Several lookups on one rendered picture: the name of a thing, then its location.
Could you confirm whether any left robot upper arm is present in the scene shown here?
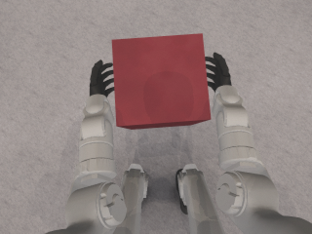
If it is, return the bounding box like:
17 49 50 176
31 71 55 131
45 181 127 234

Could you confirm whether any robot left hand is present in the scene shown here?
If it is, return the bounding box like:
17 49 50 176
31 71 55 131
90 60 115 97

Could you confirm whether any robot right forearm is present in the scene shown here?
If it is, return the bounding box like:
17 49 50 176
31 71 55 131
212 85 279 197

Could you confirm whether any right robot upper arm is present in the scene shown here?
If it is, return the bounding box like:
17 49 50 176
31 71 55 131
215 170 312 234

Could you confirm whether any left robot shin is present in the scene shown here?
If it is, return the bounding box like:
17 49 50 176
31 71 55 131
121 163 144 183

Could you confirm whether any robot left forearm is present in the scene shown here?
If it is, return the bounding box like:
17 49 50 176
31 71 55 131
64 94 117 216

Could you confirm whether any robot right hand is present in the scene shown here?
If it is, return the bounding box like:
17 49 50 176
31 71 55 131
205 52 232 92

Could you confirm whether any carton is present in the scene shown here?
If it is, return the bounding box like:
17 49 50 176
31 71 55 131
111 33 212 130

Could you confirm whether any robot right foot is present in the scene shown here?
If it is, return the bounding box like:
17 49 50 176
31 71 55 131
175 169 188 215

